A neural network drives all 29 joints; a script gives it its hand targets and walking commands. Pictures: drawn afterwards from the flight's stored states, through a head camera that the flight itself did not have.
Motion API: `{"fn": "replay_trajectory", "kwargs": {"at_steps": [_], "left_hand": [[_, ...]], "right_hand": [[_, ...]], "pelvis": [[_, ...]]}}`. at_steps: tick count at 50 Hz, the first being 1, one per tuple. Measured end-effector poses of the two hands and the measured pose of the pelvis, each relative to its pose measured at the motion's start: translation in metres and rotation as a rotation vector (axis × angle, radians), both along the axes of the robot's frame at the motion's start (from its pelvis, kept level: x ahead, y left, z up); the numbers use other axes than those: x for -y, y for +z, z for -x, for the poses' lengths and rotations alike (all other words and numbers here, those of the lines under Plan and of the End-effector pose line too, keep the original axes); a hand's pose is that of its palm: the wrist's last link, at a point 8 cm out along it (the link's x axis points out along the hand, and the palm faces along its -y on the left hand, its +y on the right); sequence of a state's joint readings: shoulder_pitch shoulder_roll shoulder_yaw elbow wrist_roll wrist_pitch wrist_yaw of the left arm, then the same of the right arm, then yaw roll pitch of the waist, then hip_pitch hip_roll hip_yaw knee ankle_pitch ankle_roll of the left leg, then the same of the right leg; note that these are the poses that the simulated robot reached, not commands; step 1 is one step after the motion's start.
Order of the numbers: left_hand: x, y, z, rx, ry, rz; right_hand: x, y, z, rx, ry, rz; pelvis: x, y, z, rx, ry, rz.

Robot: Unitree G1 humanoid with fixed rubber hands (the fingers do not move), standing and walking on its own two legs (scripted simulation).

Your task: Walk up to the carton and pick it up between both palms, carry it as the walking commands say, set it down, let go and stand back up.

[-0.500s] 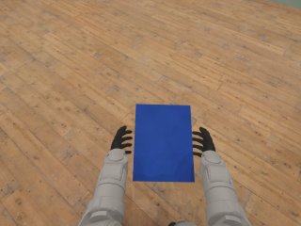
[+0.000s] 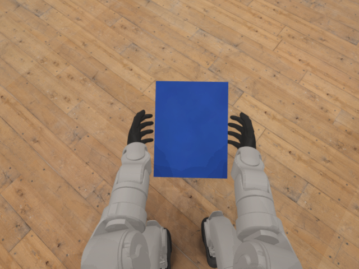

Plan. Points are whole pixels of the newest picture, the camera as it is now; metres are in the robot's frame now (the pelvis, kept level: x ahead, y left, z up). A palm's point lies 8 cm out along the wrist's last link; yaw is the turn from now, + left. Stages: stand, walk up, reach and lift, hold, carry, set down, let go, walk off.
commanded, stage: set down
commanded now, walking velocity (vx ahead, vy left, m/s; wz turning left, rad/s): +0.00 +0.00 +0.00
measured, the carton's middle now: (189, 131) +0.46 -0.05 -0.15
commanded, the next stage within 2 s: none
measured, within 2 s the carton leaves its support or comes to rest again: neither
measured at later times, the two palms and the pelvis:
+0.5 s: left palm (143, 144) +0.43 +0.08 -0.14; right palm (236, 146) +0.40 -0.17 -0.13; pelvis +0.01 -0.01 -0.07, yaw +2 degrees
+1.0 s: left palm (148, 143) +0.46 +0.08 -0.22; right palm (229, 147) +0.42 -0.17 -0.22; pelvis -0.01 -0.01 -0.14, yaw +2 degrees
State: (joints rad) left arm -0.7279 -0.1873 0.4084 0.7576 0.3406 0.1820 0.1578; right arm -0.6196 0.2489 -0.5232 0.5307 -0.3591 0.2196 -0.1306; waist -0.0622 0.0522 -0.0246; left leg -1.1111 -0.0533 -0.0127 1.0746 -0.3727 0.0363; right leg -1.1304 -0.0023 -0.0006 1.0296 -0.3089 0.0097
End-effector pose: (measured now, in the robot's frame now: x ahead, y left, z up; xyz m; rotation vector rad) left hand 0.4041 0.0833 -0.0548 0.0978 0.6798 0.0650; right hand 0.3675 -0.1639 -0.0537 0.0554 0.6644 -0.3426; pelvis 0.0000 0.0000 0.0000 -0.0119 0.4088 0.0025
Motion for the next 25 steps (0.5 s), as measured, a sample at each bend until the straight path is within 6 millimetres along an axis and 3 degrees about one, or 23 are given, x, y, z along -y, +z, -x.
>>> {"fn": "replay_trajectory", "kwargs": {"at_steps": [9,17,25], "left_hand": [[0.002,-0.032,-0.018,-0.009,0.006,0.002],[0.000,-0.061,-0.020,-0.024,0.027,0.029],[0.005,-0.082,-0.027,-0.016,0.027,0.018]], "right_hand": [[0.001,-0.027,-0.020,0.008,-0.006,-0.001],[-0.001,-0.053,-0.021,-0.003,-0.003,0.000],[0.004,-0.077,-0.029,0.000,-0.001,-0.005]], "pelvis": [[0.001,-0.026,-0.005,-0.083,-0.005,0.000],[0.003,-0.044,-0.012,-0.155,0.012,0.005],[0.005,-0.066,-0.006,-0.184,0.041,0.012]]}}
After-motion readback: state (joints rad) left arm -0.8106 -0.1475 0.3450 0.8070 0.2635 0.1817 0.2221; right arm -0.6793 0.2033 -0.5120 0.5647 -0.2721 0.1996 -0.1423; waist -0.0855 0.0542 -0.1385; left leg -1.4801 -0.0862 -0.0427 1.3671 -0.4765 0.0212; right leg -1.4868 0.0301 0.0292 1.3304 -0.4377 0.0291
